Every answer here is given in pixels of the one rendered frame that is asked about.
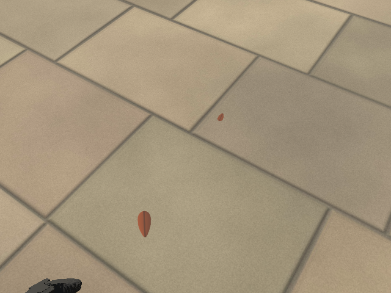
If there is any robot left hand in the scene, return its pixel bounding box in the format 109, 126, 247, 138
25, 278, 82, 293

